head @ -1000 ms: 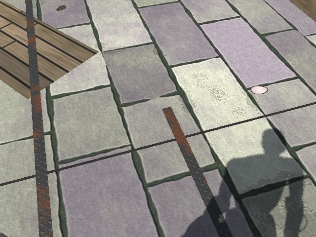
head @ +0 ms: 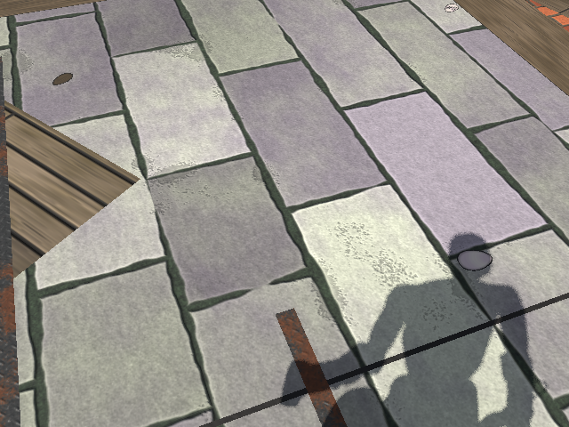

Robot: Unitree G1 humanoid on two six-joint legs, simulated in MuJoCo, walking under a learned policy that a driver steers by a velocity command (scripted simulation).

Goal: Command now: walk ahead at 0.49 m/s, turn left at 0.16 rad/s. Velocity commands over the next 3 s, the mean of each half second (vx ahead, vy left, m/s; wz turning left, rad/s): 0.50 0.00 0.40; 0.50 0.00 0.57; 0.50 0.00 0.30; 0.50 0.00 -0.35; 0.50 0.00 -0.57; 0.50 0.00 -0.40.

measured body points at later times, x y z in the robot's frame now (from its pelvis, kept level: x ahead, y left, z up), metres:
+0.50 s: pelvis +0.26 -0.06 +0.00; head +0.28 -0.06 +0.45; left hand +0.25 +0.22 -0.12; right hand +0.43 -0.30 -0.12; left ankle +0.25 +0.11 -0.65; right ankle +0.28 -0.16 -0.74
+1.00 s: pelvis +0.47 +0.10 -0.01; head +0.50 +0.13 +0.44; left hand +0.46 +0.41 -0.12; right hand +0.70 -0.08 -0.11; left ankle +0.47 +0.16 -0.74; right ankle +0.57 -0.06 -0.66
